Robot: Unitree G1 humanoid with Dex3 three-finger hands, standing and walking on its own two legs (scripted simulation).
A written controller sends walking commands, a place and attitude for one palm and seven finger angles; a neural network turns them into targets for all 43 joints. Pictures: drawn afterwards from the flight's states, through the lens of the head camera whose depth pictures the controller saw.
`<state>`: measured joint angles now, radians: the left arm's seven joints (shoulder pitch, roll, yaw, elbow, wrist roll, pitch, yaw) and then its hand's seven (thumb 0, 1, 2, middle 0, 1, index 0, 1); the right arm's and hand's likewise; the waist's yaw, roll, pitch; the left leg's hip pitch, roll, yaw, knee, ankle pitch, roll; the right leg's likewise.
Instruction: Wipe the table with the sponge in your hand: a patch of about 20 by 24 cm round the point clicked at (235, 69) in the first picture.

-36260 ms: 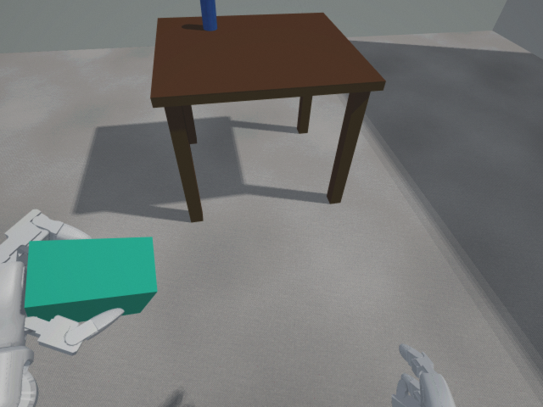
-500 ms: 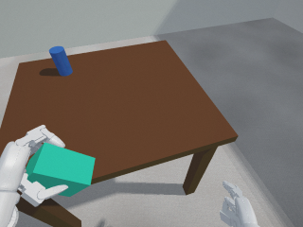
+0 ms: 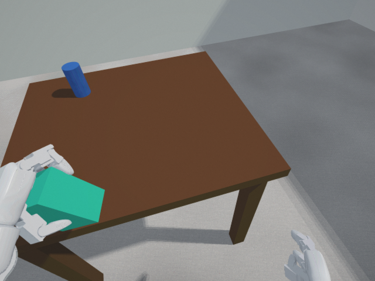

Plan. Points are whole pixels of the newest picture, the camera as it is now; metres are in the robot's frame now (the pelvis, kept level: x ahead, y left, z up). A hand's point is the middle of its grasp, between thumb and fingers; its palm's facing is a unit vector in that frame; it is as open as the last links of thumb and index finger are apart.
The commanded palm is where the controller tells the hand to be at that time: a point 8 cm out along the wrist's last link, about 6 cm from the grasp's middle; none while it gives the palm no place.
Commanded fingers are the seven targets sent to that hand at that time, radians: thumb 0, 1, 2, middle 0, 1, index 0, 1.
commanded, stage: turn the palm down, sponge in hand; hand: left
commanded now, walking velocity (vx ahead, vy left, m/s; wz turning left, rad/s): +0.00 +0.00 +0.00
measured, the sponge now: (66, 205) +0.21 +0.26 +0.09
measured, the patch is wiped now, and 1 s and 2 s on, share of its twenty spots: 0.00 0.00 0.00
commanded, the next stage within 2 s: move the sponge above the wiping area in 1.34 s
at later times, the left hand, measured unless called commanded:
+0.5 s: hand (21, 192) +0.22 +0.33 +0.13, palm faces +0.21 -0.24 -0.95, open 10.6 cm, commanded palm +0.19 +0.31 +0.18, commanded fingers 0.00 0.10 1.30 -1.20 -1.60 -1.20 -1.60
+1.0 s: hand (23, 193) +0.22 +0.34 +0.11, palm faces +0.03 -0.10 -0.99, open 10.6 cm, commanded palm +0.19 +0.33 +0.18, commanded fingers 0.00 0.10 1.30 -1.20 -1.60 -1.20 -1.60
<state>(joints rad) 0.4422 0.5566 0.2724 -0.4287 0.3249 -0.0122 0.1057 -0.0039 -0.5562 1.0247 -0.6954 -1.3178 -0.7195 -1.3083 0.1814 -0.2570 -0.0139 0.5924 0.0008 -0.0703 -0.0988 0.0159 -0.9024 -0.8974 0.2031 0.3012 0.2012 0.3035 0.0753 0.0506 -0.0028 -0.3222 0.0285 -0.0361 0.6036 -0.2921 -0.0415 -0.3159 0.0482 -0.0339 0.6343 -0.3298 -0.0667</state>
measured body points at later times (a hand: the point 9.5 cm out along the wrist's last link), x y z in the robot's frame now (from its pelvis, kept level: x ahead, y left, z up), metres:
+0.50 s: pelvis +0.00 +0.03 +0.01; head -0.01 -0.01 +0.46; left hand +0.20 +0.34 +0.18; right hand +0.23 -0.18 -0.07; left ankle +0.02 +0.16 -0.73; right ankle +0.00 -0.07 -0.73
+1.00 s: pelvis +0.00 +0.04 +0.02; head +0.00 +0.00 +0.47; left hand +0.22 +0.34 +0.17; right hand +0.25 -0.15 -0.07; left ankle +0.02 +0.16 -0.73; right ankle +0.00 -0.07 -0.73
